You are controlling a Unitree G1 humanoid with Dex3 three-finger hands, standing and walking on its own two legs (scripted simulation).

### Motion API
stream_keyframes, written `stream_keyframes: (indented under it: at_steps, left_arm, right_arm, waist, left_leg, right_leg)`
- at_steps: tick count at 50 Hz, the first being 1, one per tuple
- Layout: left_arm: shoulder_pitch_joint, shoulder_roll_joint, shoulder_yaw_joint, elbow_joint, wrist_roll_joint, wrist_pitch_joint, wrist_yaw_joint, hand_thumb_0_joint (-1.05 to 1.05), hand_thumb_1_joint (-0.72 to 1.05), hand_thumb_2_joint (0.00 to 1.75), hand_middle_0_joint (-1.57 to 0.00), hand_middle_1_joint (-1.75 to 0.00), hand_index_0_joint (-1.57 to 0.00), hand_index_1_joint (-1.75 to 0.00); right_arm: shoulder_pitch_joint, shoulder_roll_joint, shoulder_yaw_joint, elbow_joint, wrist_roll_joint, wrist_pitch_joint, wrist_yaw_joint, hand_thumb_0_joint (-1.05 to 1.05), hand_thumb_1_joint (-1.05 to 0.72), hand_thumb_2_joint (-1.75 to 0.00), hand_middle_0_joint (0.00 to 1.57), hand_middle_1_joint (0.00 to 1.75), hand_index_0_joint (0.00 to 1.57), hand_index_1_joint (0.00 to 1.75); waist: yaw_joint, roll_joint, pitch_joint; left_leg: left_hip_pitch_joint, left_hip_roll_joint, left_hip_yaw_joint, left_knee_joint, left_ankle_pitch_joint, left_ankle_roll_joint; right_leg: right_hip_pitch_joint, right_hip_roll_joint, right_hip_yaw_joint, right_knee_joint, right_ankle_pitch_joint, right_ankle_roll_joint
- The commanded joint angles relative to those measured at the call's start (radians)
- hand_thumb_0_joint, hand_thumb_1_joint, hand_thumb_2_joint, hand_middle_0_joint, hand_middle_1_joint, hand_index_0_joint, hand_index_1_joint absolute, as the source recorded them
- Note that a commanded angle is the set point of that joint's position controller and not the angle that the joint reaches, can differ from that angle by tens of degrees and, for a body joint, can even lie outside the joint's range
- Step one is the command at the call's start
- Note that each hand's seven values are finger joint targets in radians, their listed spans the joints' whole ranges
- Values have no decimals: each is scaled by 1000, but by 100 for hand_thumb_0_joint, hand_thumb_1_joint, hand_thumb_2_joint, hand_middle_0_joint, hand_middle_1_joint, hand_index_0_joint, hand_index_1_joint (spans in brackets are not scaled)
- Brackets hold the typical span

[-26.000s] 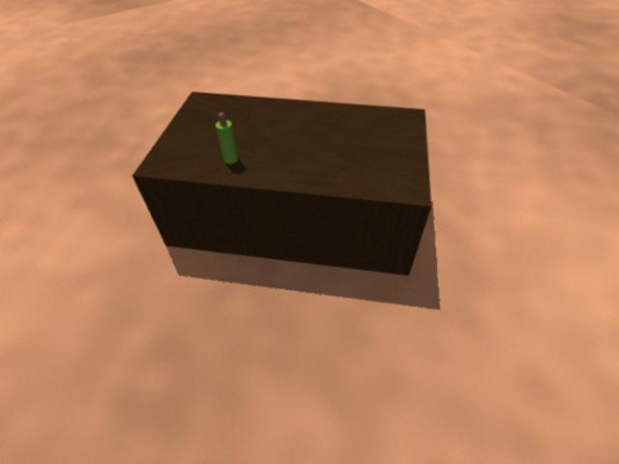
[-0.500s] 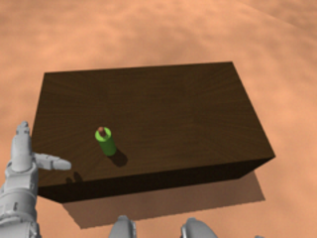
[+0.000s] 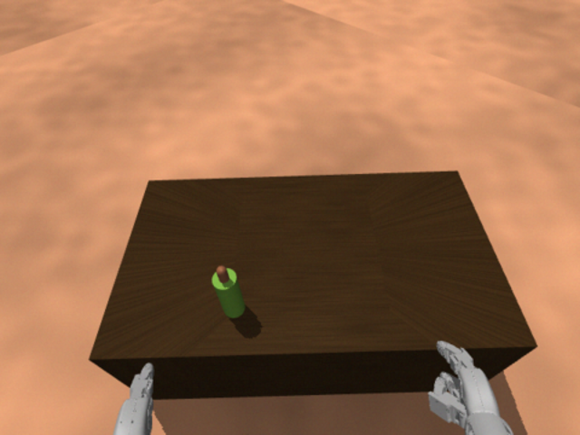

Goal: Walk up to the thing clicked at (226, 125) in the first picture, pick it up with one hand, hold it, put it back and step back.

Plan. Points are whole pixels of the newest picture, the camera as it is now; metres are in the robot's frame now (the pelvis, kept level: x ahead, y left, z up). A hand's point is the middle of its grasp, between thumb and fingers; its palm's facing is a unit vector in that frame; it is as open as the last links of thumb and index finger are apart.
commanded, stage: home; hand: left
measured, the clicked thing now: (228, 289) +0.46 +0.17 -0.25
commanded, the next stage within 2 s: stand in 1.96 s
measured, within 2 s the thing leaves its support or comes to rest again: neither
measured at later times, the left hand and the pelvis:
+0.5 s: hand out of the picture +0.14 +0.20 -0.10, palm faces -0.04 -0.94 -0.34, open 17.6 cm; pelvis +0.00 -0.01 +0.01, yaw +0 degrees
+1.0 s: hand out of the picture +0.05 +0.27 -0.12, palm faces -0.03 -0.93 -0.37, open 17.4 cm; pelvis -0.01 +0.02 +0.04, yaw +0 degrees
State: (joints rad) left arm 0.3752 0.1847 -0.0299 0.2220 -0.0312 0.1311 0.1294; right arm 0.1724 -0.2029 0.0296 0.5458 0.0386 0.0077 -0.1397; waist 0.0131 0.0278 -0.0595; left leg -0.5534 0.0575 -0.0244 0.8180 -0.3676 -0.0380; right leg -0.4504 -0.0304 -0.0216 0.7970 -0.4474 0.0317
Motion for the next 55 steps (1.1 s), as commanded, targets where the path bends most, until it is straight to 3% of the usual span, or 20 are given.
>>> stream_keyframes:
  at_steps: [1,4,6,10,17,18,19,21,23,26,29,30,34,39,41,43,45,51,53,55]
  left_arm:
    - [-139,130,75,-251,10,-43,20,0,-55,5,-5,-5,-5,-5]
    - [-126,117,71,-242,13,-36,22,0,-58,4,-5,-5,-5,-5]
    - [-89,110,67,-246,14,-29,20,0,-56,5,-5,-5,-5,-5]
    - [4,96,58,-204,18,-15,19,0,-60,3,-4,-5,-4,-5]
    - [-12,121,81,-247,20,-21,20,0,-58,4,-5,-5,-5,-5]
    - [-63,258,117,76,118,-79,-29,0,-60,3,-4,-5,-5,-5]
    - [-58,286,127,116,118,-105,-55,0,-57,5,-5,-6,-5,-5]
    - [-66,286,100,178,103,-144,-76,0,-58,4,-5,-5,-5,-5]
    - [-118,275,86,241,89,-156,-84,0,-55,6,-5,-6,-5,-6]
    - [-144,299,81,338,78,-164,-84,0,-56,5,-5,-6,-5,-5]
    - [-149,306,79,424,72,-165,-83,0,-55,6,-5,-6,-5,-6]
    - [-152,310,80,446,70,-163,-83,0,-55,6,-5,-6,-5,-6]
    - [-141,326,74,543,65,-164,-80,0,-53,7,-5,-6,-5,-6]
    - [-169,340,69,632,61,-152,-81,0,-53,7,-5,-6,-5,-6]
    - [-158,343,63,664,59,-151,-80,0,-54,6,-5,-6,-5,-6]
    - [-170,356,62,694,60,-151,-81,0,-54,6,-5,-6,-5,-6]
    - [-185,361,60,718,58,-151,-81,0,-54,6,-5,-6,-5,-6]
    - [-192,364,53,777,60,-148,-85,0,-53,7,-5,-6,-5,-6]
    - [-200,363,55,795,60,-144,-89,0,-53,7,-5,-6,-5,-6]
    - [-181,360,52,807,62,-146,-91,0,-54,6,-5,-6,-5,-6]
  right_arm:
    - [-20,-117,-51,-132,-16,-65,-25,0,-90,-90,20,30,20,30]
    - [-26,-112,-46,-130,-21,-83,-27,0,-90,-90,20,30,20,30]
    - [-27,-114,-50,-139,-23,-94,-29,0,-90,-90,20,30,20,30]
    - [-30,-117,-52,-139,-22,-108,-22,0,-90,-90,20,30,20,30]
    - [-24,-114,-53,-151,-21,-121,-14,0,-90,-90,20,30,20,30]
    - [-16,-226,-97,49,-121,-69,46,0,-90,-90,20,30,20,30]
    - [5,-239,-108,73,-128,-50,65,0,-90,-90,20,30,20,30]
    - [-5,-234,-109,80,-112,-41,94,0,-90,-90,20,30,20,30]
    - [0,-221,-102,111,-95,-41,115,0,-90,-90,20,30,20,30]
    - [-3,-232,-105,156,-89,-40,125,0,-90,-90,20,30,20,30]
    - [-5,-246,-105,204,-88,-30,127,0,-90,-90,20,30,20,30]
    - [1,-252,-106,218,-87,-29,126,0,-90,-90,20,30,20,30]
    - [6,-259,-101,275,-78,-23,125,0,-90,-90,20,30,20,30]
    - [3,-294,-98,342,-73,-17,120,0,-90,-90,20,30,20,30]
    - [-8,-300,-95,366,-70,-19,120,0,-90,-90,20,30,20,30]
    - [-14,-303,-92,387,-68,-17,120,0,-90,-90,20,30,20,30]
    - [-6,-306,-89,406,-67,-19,119,0,-90,-90,20,30,20,30]
    - [-41,-316,-84,445,-61,-13,122,0,-90,-90,20,30,20,30]
    - [-26,-319,-81,460,-63,-10,123,0,-90,-90,20,30,20,30]
    - [-52,-328,-84,461,-60,-10,125,0,-90,-90,20,30,20,30]
  waist:
    - [-52,-28,-120]
    - [-40,-4,-100]
    - [-38,-39,-135]
    - [-20,-39,-111]
    - [-15,-35,-108]
    - [0,-75,-78]
    - [-14,-67,-116]
    - [-9,-37,-84]
    - [-11,-49,-25]
    - [-17,-42,-5]
    - [-11,-27,46]
    - [-13,-16,44]
    - [-10,-47,28]
    - [-14,-7,47]
    - [-4,3,31]
    - [-7,-20,51]
    - [-12,-20,38]
    - [-9,-14,91]
    - [-16,2,123]
    - [-7,17,117]
  left_leg:
    - [156,-44,70,-88,154,46]
    - [148,-49,70,-91,117,42]
    - [156,-48,66,-81,142,45]
    - [134,-50,65,-77,167,42]
    - [112,-48,67,-77,122,44]
    - [154,-20,7,-98,173,36]
    - [223,-7,8,-119,162,54]
    - [229,-9,-11,-130,193,72]
    - [250,-9,-16,-190,166,69]
    - [295,-3,-18,-228,233,58]
    - [293,2,-25,-287,226,55]
    - [321,8,-32,-306,236,54]
    - [371,20,-38,-334,330,48]
    - [394,32,-46,-409,289,42]
    - [418,38,-50,-418,327,44]
    - [425,36,-50,-436,306,41]
    - [431,42,-49,-440,356,43]
    - [419,40,-56,-484,246,41]
    - [375,42,-71,-524,141,37]
    - [388,43,-75,-519,125,42]
  right_leg:
    - [-34,27,-21,-148,245,-13]
    - [-39,20,-14,-154,195,-17]
    - [-22,22,-19,-152,221,-14]
    - [-25,26,-30,-141,239,-16]
    - [-32,27,-24,-143,188,-18]
    - [85,-63,54,-195,209,-72]
    - [78,-70,77,-175,222,-86]
    - [93,-73,76,-204,262,-89]
    - [64,-75,76,-234,210,-79]
    - [104,-73,76,-269,275,-63]
    - [139,-72,68,-321,243,-52]
    - [140,-68,64,-323,230,-51]
    - [214,-77,56,-359,343,-46]
    - [248,-77,50,-401,287,-39]
    - [274,-81,44,-417,331,-36]
    - [265,-86,51,-440,317,-34]
    - [300,-93,55,-442,359,-34]
    - [272,-92,50,-498,248,-27]
    - [259,-78,43,-498,165,-23]
    - [251,-82,46,-510,163,-26]
